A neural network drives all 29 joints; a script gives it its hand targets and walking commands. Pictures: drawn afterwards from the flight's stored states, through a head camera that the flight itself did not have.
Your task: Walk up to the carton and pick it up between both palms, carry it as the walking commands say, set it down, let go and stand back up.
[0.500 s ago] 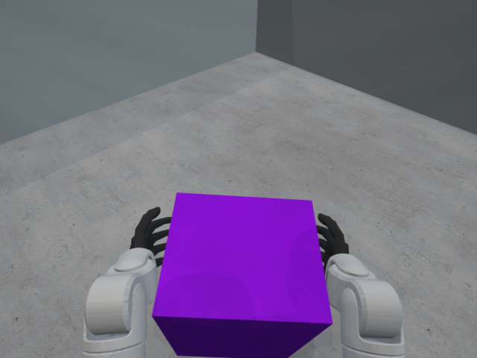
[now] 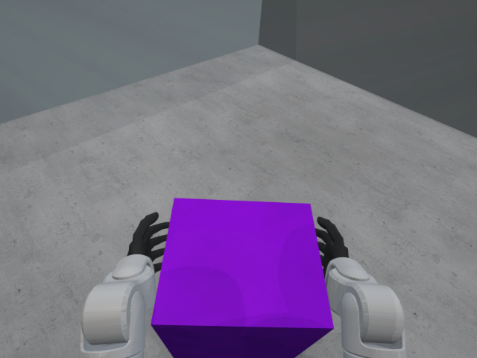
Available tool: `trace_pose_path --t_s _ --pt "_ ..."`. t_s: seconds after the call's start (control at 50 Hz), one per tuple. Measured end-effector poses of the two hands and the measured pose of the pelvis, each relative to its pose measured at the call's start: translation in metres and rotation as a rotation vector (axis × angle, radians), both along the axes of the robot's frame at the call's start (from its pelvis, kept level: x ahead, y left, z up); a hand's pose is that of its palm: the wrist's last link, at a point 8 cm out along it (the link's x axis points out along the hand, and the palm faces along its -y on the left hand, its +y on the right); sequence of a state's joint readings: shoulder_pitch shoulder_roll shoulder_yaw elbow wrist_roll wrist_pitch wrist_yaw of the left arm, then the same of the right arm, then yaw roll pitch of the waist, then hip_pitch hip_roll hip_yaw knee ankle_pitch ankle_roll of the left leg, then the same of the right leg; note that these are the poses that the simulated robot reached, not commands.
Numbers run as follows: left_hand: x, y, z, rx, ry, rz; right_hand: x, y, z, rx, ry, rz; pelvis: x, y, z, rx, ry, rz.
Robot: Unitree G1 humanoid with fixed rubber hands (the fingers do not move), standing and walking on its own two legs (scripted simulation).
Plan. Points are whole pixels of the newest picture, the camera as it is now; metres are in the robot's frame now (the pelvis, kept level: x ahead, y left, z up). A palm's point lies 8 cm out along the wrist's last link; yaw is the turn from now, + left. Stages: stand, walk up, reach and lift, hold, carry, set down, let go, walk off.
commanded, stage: carry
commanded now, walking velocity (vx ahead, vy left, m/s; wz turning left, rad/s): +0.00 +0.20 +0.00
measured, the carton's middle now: (236, 291) +0.23 +0.00 +0.02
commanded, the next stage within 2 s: none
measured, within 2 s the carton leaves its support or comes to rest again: neither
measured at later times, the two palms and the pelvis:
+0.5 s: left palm (115, 275) +0.22 +0.18 +0.08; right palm (313, 290) +0.21 -0.11 +0.07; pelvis -0.03 +0.04 -0.01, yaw -1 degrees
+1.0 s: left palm out of the picture +0.15 +0.31 +0.08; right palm (227, 322) +0.16 +0.02 +0.08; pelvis -0.08 +0.15 +0.00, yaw +0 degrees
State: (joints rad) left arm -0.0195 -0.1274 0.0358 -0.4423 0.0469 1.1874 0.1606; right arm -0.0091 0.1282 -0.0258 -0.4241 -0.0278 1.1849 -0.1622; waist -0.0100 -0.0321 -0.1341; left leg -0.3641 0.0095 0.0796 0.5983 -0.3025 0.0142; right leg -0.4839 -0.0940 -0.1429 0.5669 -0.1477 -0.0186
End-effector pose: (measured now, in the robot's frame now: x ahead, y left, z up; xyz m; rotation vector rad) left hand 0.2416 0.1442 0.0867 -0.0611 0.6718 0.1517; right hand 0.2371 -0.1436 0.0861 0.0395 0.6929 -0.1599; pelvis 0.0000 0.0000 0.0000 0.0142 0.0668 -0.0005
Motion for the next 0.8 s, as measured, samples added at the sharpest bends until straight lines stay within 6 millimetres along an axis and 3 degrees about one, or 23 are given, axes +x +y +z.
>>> trace_pose_path --t_s 0.12,0.22,0.38,0.5,0.58,0.7,0.8 --pt "-0.017 0.034 0.005 0.023 -0.016 0.049 -0.005 0.034 -0.005 0.027 -0.015 0.047 -0.008 0.024 -0.003 -0.009 -0.017 -0.004" --pt "-0.021 0.046 0.005 0.027 -0.041 0.059 -0.009 0.047 -0.01 0.029 -0.042 0.057 -0.015 0.034 -0.011 -0.013 -0.039 0.008" --pt "-0.026 0.047 -0.009 0.02 0.021 0.009 -0.027 0.047 -0.019 0.019 0.021 0.01 -0.022 0.046 -0.011 -0.012 -0.031 -0.013" --pt "-0.018 0.033 -0.002 0.053 -0.01 -0.028 -0.028 0.034 -0.021 0.056 -0.01 -0.031 -0.028 0.044 -0.011 -0.011 0.007 -0.023" --pt "-0.022 0.036 0.002 0.054 -0.007 -0.025 -0.031 0.037 -0.017 0.062 -0.007 -0.032 -0.036 0.046 -0.004 -0.004 0.007 0.009" --pt "-0.041 0.064 0.008 0.044 -0.006 0.015 -0.036 0.064 -0.004 0.056 -0.006 0.006 -0.045 0.064 0.007 0.025 0.011 0.014" --pt "-0.053 0.102 0.013 0.039 -0.056 0.03 -0.043 0.102 0.002 0.053 -0.056 0.019 -0.056 0.098 0.001 0.012 0.018 0.022"
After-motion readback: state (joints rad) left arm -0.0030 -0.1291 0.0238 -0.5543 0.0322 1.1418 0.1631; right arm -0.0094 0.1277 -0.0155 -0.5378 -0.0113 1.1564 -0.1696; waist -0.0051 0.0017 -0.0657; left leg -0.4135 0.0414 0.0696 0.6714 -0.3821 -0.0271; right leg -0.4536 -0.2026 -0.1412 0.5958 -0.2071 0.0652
